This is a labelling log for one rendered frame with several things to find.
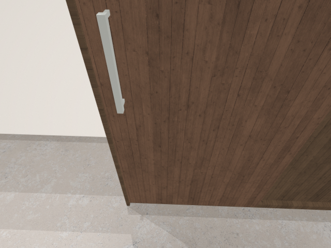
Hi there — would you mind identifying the wardrobe door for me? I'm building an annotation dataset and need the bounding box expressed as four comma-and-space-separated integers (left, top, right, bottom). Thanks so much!
262, 110, 331, 203
75, 0, 331, 207

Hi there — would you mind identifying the handle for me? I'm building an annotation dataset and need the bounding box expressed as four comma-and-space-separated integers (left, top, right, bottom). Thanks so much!
96, 9, 125, 114

